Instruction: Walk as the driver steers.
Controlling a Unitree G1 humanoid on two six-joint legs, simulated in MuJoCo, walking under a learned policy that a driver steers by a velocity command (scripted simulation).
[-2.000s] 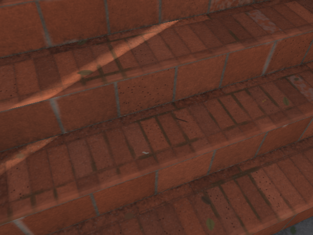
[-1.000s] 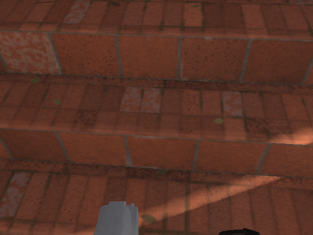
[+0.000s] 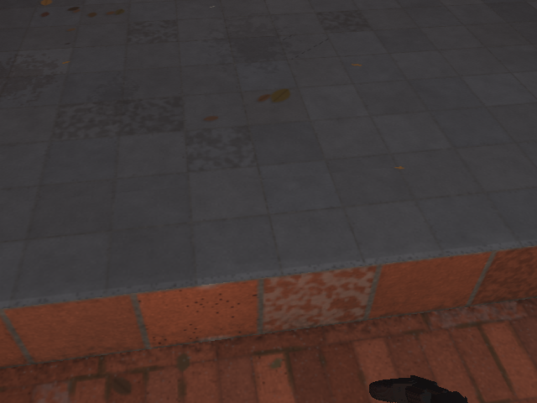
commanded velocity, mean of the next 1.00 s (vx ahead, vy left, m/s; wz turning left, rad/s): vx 0.36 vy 0.00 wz -0.58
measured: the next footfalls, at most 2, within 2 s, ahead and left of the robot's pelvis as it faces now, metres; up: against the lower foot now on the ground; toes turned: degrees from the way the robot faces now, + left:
right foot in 0.62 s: +0.48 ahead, -0.20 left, +0.37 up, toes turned -27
left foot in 1.30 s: +0.75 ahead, -0.06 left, +0.55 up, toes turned -37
